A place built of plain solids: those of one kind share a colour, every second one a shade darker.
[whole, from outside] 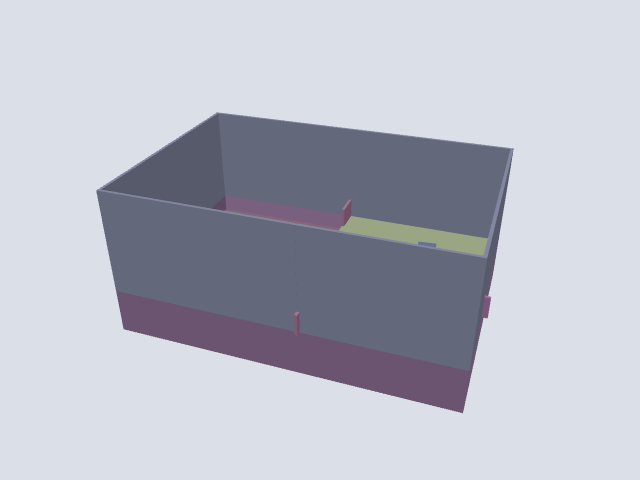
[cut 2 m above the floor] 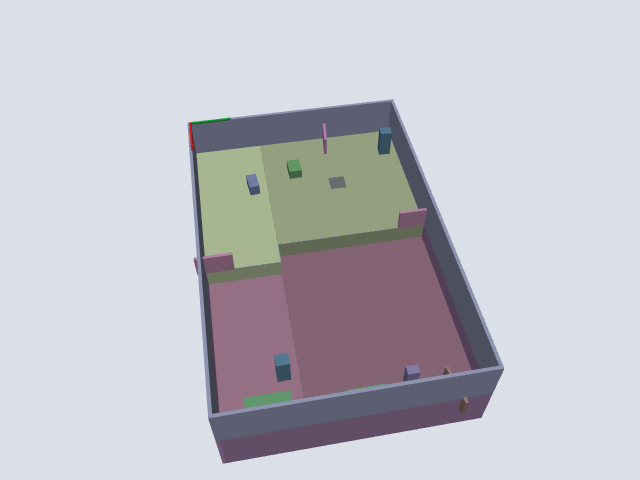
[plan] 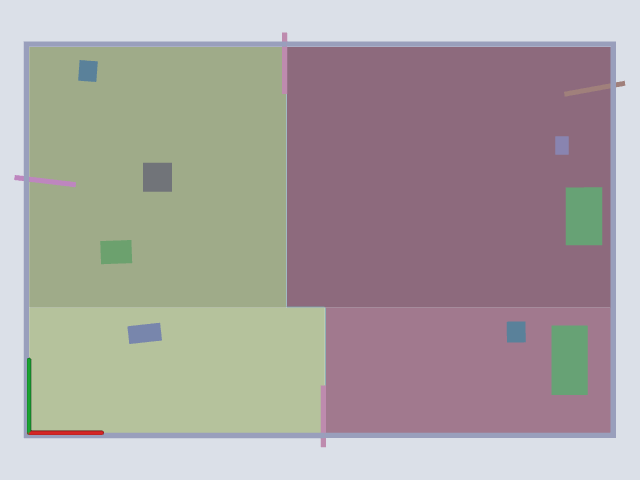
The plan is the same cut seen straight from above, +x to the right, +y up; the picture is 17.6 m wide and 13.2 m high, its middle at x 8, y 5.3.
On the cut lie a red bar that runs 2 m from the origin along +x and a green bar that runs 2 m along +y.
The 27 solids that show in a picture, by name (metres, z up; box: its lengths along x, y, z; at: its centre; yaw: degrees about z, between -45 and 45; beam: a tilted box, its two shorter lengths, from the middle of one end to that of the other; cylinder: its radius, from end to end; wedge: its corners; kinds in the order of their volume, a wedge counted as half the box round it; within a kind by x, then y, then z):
{
 "deck_1": {"box": [7.07, 7.17, 2.3], "at": [3.53, 7.03, -1.15]},
 "deck_2": {"box": [8.13, 3.44, 2.3], "at": [4.07, 1.72, -1.15]},
 "piece_1": {"box": [8.92, 7.17, 1.35], "at": [11.53, 7.03, -1.62]},
 "piece_2": {"box": [7.86, 3.44, 1.35], "at": [12.06, 1.72, -1.62]},
 "wall_1": {"box": [0.15, 10.91, 5.17], "at": [-0.07, 5.3, 2.54]},
 "wall_2": {"box": [7.22, 0.15, 5.17], "at": [3.46, 10.69, 2.54]},
 "wall_3": {"box": [8.28, 0.15, 5.17], "at": [3.99, -0.07, 2.54]},
 "wall_4": {"box": [9.07, 0.15, 5.17], "at": [11.6, 10.69, 2.54]},
 "wall_5": {"box": [8.01, 0.15, 5.17], "at": [12.14, -0.07, 2.54]},
 "wall_6": {"box": [0.15, 10.91, 5.17], "at": [16.07, 5.3, 2.54]},
 "wallfoot_1": {"box": [0.15, 10.61, 2.3], "at": [-0.07, 5.3, -1.15]},
 "wallfoot_2": {"box": [16.29, 0.15, 2.3], "at": [8.0, -0.07, -1.15]},
 "wallfoot_3": {"box": [16.29, 0.15, 2.3], "at": [8.0, 10.69, -1.15]},
 "wallfoot_4": {"box": [0.15, 10.61, 2.3], "at": [16.07, 5.3, -1.15]},
 "rostrum_1": {"box": [1.0, 1.91, 0.55], "at": [14.87, 1.99, -0.72]},
 "rostrum_2": {"box": [1.0, 1.59, 0.55], "at": [15.26, 5.95, -0.72]},
 "chairs_1": {"box": [0.5, 0.57, 1.48], "at": [1.62, 9.95, 0.69], "yaw": -4.1},
 "chairs_2": {"box": [0.52, 0.58, 1.38], "at": [13.4, 2.77, -0.3], "yaw": 0.7},
 "screen_live_1": {"box": [0.14, 1.7, 1.07], "at": [7.03, 10.16, 0.48]},
 "screen_live_2": {"box": [0.14, 1.7, 1.07], "at": [8.09, 0.45, 0.48]},
 "plinth_1": {"box": [0.86, 0.64, 0.55], "at": [2.4, 4.97, 0.23], "yaw": 2.0},
 "case_1": {"box": [0.91, 0.49, 0.61], "at": [3.18, 2.73, 0.26], "yaw": 6.2},
 "screen_like_deck_1": {"box": [1.7, 0.14, 1.07], "at": [0.44, 6.92, 0.48], "yaw": -6.8},
 "screen_like_1": {"box": [1.7, 0.14, 1.07], "at": [15.55, 9.46, -0.46], "yaw": 10.3},
 "carton_1": {"box": [0.38, 0.51, 1.15], "at": [14.65, 7.9, -0.42]},
 "lipbar_live_1": {"box": [0.03, 7.17, 0.02], "at": [7.08, 7.03, -0.01]},
 "lipbar_live_2": {"box": [0.03, 3.44, 0.02], "at": [8.15, 1.72, -0.01]}
}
